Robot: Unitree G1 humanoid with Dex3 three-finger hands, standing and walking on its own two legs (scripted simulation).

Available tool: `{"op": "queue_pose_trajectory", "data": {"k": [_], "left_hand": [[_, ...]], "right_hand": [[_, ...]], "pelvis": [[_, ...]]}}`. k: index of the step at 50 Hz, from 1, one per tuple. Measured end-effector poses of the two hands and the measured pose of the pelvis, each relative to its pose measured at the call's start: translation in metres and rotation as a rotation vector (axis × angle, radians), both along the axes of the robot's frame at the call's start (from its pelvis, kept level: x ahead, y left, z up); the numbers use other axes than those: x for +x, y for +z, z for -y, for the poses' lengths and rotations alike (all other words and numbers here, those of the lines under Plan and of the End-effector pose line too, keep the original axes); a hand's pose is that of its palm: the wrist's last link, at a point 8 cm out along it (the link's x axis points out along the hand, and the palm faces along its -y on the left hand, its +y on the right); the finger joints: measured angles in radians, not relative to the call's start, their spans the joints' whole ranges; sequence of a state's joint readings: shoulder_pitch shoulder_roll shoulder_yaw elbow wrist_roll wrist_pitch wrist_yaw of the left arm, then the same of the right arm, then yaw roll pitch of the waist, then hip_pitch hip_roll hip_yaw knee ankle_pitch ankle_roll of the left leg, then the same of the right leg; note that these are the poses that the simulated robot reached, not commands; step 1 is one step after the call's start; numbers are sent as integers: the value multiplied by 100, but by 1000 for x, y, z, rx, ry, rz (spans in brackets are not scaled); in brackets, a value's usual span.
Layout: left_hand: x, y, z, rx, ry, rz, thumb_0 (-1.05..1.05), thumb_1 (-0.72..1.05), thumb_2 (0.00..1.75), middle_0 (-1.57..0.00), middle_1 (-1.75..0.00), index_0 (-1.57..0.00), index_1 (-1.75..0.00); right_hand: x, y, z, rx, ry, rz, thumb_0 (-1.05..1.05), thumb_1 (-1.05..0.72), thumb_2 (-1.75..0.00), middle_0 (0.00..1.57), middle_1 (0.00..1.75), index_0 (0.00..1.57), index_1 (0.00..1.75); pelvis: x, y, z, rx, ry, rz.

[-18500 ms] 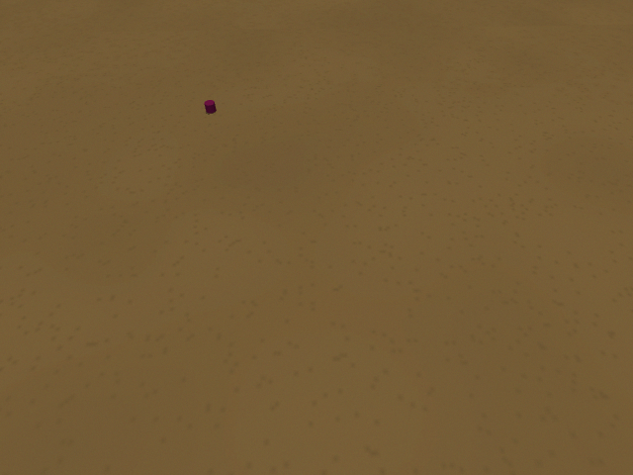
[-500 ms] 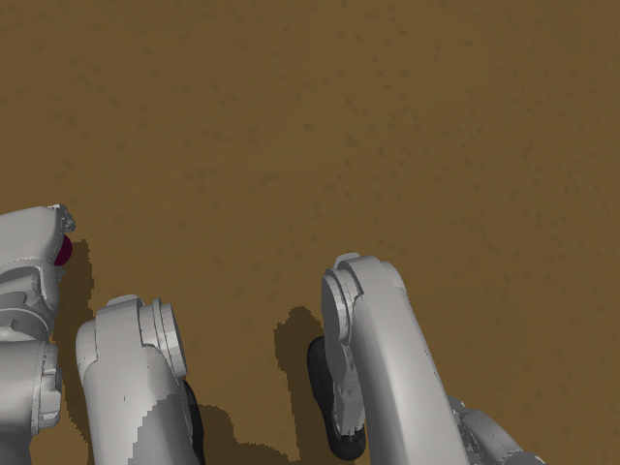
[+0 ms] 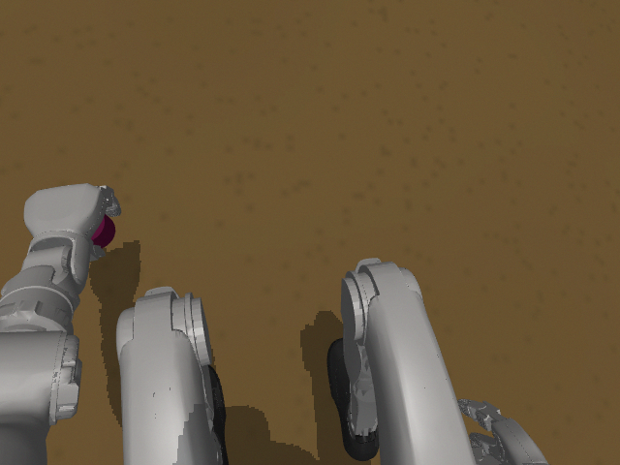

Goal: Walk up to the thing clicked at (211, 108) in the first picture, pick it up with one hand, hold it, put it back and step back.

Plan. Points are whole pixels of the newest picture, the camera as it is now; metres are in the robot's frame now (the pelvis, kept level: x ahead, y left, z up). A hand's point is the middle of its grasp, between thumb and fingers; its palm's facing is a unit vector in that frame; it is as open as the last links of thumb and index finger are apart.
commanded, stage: lift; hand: left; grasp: from above
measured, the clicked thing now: (88, 227) +0.44 +0.28 -0.18
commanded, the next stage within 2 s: hold in 1.64 s
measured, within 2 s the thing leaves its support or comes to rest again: neither
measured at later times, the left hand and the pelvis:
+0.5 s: hand (27, 245) +0.38 +0.29 -0.04, palm faces -0.43 -0.08 -0.90, open 7.6 cm; pelvis +0.00 +0.01 +0.08, yaw +2 degrees
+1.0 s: hand out of the picture +0.34 +0.27 +0.16, palm faces -0.40 -0.12 -0.91, open 7.6 cm; pelvis +0.01 +0.01 +0.25, yaw +5 degrees
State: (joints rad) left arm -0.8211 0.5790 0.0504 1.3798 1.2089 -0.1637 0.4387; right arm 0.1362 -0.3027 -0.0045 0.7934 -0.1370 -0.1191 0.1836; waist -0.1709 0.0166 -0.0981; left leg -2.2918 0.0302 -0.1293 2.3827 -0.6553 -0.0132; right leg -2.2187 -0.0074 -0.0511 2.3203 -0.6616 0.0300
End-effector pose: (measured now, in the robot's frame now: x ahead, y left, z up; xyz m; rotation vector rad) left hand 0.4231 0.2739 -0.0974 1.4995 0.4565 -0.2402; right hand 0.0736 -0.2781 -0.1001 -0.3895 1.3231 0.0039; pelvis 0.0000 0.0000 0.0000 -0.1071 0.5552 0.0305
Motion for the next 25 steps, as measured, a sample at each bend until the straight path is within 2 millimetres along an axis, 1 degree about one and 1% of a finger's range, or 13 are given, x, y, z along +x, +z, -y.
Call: {"op": "queue_pose_trajectory", "data": {"k": [6, 11, 18, 25], "left_hand": [[-3, 13, -4, -4, 22, -6, -2, 31, 29, -83, -44, -91, -41], [-9, 31, -7, -7, 32, -19, -2, 30, 30, -83, -43, -91, -41], [-22, 67, -11, -11, 16, -17, -2, 29, 34, -82, -45, -90, -44], [-38, 111, -15, -13, 6, -2, -1, 28, 36, -80, -46, -89, -45]], "right_hand": [[1, 8, -3, -3, -23, 0, 1, -92, -90, 20, 30, 20, 30], [3, 19, -7, 2, -48, 6, 1, -92, -91, 20, 30, 20, 30], [15, 40, -10, 0, -72, 44, 1, -92, -91, 20, 30, 20, 30], [36, 71, -14, -9, -82, 116, 1, -92, -91, 20, 30, 20, 30]], "pelvis": [[0, 11, -1, -2, 6, -13], [1, 25, -2, -3, 14, -23], [-1, 49, -3, 0, 20, -21], [-3, 79, -6, 1, 31, -13]]}}
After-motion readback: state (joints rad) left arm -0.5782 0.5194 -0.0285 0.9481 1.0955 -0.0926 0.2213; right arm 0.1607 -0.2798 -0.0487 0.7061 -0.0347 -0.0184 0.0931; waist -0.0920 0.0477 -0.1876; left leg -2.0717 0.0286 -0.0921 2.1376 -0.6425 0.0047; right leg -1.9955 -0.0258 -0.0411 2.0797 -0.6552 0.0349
